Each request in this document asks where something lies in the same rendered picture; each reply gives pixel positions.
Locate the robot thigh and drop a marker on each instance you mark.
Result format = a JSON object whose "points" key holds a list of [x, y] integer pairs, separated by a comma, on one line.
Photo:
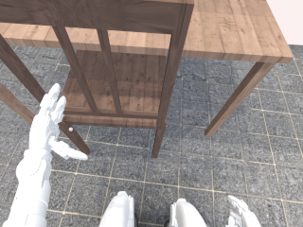
{"points": [[118, 212], [184, 214]]}

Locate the robot left hand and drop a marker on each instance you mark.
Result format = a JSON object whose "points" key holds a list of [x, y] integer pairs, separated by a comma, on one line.
{"points": [[45, 123]]}

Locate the robot right hand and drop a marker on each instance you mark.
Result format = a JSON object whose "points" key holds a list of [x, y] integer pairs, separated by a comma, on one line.
{"points": [[247, 218]]}

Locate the chair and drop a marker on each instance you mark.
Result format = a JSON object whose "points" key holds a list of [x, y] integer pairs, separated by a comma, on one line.
{"points": [[105, 88]]}

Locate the right robot thigh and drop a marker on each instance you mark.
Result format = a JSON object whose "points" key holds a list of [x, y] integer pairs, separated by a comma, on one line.
{"points": [[184, 214]]}

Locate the table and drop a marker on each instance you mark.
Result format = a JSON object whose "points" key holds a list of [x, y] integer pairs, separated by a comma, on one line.
{"points": [[234, 30]]}

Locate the left robot forearm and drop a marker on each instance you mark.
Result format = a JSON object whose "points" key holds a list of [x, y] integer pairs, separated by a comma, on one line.
{"points": [[33, 192]]}

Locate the left robot thigh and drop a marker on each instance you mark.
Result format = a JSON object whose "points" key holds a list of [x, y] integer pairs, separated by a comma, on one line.
{"points": [[118, 212]]}

